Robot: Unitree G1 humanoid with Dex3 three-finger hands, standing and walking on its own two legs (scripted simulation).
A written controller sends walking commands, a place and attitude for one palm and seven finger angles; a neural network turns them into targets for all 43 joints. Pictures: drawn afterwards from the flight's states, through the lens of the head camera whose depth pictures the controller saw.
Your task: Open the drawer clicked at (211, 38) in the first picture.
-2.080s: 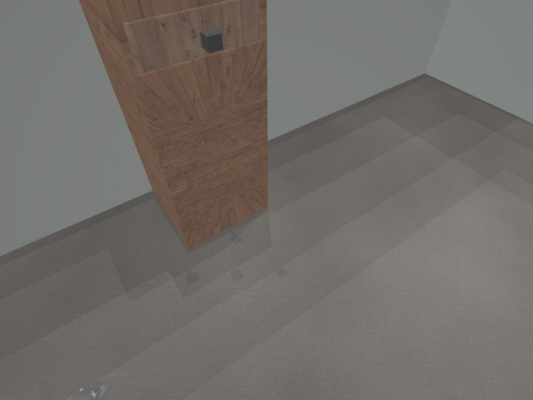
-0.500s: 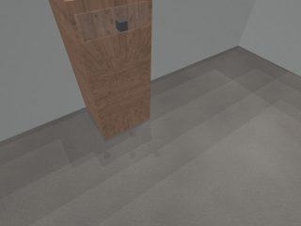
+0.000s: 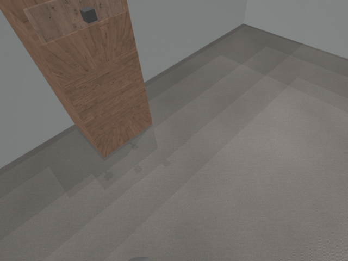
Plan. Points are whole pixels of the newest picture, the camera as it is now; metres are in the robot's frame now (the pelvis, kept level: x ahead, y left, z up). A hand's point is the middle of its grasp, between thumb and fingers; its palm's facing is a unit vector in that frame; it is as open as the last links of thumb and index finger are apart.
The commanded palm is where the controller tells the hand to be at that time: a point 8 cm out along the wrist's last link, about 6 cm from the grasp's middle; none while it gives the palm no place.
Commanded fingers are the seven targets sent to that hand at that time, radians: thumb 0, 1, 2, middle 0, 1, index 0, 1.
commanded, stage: walk to a spot facing it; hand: left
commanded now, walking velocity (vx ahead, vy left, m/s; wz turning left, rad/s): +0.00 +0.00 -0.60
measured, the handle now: (86, 13) +0.94 +0.43 +0.14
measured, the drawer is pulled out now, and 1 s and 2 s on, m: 0.00 0.00 0.00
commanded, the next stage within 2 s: turn to face it in 1.98 s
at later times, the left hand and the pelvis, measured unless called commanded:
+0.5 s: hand out of the picture +0.06 +0.23 -0.14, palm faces -0.11 -0.97 -0.22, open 7.4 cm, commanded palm none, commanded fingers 0.00 0.90 0.90 -0.20 -0.30 -0.20 -0.30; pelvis +0.02 +0.03 +0.03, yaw -13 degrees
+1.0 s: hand (135, 196) +0.32 +0.16 -0.16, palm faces -0.52 -0.84 -0.13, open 7.4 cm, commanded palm none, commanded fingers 0.00 0.90 0.90 -0.20 -0.30 -0.20 -0.30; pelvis +0.16 +0.04 +0.02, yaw -33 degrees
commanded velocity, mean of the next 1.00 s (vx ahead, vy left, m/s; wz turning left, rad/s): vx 0.30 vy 0.00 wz -0.58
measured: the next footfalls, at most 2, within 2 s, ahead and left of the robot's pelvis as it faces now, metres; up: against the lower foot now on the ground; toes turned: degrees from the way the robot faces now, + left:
left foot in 0.56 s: +0.11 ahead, +0.14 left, +0.00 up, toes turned -16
right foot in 1.18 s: +0.27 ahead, -0.14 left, +0.00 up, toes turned -46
